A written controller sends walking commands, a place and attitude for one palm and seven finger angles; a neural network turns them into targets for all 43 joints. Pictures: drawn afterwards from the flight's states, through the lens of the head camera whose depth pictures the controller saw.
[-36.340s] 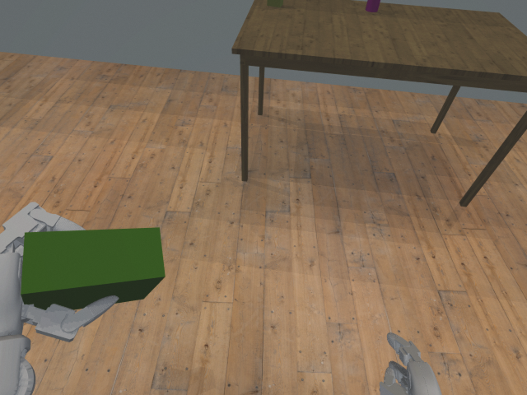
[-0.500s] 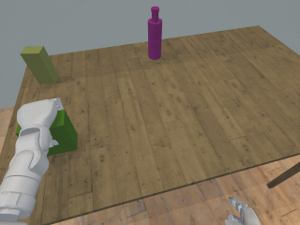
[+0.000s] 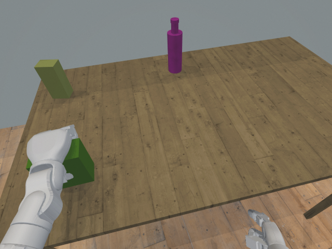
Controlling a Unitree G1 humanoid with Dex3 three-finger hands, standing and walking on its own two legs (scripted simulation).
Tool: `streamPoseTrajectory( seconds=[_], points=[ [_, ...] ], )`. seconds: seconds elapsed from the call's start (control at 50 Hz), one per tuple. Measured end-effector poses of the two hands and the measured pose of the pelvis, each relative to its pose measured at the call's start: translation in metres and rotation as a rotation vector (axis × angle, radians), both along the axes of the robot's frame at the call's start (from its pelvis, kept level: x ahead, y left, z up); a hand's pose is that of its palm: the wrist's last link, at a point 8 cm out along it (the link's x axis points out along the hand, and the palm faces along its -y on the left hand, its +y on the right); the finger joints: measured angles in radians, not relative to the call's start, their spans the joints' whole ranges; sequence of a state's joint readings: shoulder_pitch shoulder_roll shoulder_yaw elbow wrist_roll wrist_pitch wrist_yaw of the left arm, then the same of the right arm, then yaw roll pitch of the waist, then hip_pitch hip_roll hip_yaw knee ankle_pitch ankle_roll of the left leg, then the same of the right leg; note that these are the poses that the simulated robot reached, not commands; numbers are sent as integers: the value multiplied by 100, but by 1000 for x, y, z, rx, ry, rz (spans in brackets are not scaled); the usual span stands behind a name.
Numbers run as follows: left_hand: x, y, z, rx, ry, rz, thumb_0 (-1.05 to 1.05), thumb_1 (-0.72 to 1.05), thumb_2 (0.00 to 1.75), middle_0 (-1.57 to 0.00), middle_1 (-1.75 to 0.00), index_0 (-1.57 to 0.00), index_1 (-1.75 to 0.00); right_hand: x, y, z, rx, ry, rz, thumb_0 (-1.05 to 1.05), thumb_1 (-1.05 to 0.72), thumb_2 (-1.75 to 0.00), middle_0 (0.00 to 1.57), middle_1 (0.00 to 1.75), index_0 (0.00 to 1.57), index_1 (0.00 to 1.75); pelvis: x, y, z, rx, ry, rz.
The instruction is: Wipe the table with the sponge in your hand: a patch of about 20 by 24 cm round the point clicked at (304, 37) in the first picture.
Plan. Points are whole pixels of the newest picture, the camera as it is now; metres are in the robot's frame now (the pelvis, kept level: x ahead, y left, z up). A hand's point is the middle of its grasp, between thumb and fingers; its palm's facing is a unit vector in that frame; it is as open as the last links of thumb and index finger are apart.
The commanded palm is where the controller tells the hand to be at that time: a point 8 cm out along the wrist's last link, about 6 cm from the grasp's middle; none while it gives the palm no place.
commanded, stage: wipe back along the first lane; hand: left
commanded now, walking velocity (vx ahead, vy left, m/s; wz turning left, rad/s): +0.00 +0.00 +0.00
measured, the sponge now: (68, 169) +0.29 +0.32 +0.00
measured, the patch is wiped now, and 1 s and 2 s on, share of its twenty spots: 0.95 0.95 0.95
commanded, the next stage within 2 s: lift the sponge slowly off the table in 0.72 s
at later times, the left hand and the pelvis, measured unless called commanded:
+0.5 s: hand (59, 176) +0.24 +0.29 +0.06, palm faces +0.01 -0.07 -1.00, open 10.1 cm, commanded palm +0.20 +0.28 +0.10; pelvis +0.00 -0.02 +0.00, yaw -1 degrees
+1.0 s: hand (52, 194) +0.20 +0.28 +0.06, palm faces +0.04 -0.09 -0.99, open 10.1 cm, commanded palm +0.16 +0.27 +0.11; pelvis -0.01 +0.00 +0.00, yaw -2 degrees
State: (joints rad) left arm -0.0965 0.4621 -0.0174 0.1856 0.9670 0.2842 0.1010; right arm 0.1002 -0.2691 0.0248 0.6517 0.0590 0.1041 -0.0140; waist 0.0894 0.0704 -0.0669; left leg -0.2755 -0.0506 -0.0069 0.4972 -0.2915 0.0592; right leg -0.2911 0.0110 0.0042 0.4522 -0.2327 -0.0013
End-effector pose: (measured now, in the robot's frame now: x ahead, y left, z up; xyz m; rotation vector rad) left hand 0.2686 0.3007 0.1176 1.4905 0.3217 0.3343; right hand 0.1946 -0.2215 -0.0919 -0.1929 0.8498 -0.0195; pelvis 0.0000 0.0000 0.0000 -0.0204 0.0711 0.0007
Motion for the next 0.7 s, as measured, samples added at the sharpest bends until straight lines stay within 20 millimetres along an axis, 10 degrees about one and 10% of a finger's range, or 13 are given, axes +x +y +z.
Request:
streamPoseTrajectory(
  seconds=[0.7],
  points=[
    [-66, -18, 0, -26, 1, -23, 0, -47, 104, -66, -139, -69, -139, 4, -16, 6, -11, -56, -28, 1, -90, -90, 20, 30, 20, 30, -2, -10, 0, 4, -41, -26]
  ],
)
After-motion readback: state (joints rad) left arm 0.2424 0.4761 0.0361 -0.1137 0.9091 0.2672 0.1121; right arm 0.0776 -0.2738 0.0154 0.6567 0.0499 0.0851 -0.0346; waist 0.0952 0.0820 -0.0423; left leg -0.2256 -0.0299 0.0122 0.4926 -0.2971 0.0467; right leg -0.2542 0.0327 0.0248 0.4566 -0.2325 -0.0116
